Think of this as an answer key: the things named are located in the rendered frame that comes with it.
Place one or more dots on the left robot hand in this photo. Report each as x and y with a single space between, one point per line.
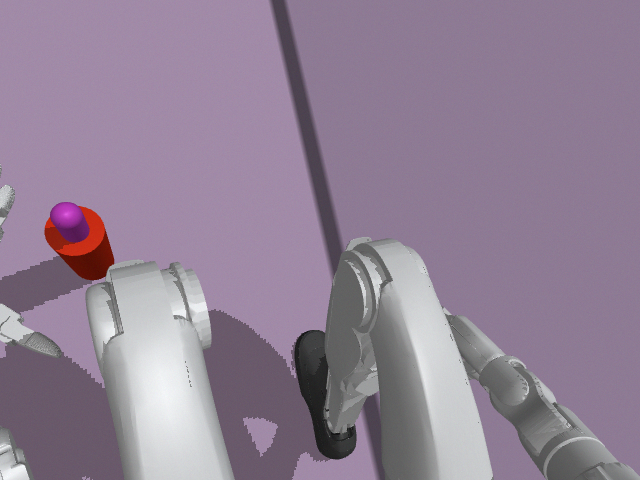
12 332

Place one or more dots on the right robot foot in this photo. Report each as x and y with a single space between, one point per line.
312 370

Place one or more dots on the right robot arm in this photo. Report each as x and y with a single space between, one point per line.
558 442

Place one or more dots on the right robot hand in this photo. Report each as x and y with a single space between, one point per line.
476 349

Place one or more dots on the left robot arm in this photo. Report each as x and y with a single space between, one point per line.
13 462

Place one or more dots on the bottle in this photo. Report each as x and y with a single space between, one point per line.
78 236

